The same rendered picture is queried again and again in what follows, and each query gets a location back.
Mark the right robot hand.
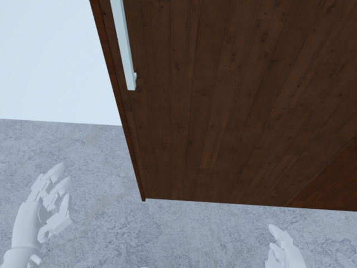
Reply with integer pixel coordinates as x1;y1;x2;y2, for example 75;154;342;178
265;224;308;268

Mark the robot left forearm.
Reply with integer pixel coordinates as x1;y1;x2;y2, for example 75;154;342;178
0;246;42;268

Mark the handle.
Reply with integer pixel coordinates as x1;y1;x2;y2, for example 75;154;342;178
110;0;137;90

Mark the left robot hand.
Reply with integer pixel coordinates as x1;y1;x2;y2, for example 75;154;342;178
11;162;73;251

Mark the wardrobe door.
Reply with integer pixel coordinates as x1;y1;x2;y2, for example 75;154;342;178
293;139;357;204
99;0;357;207

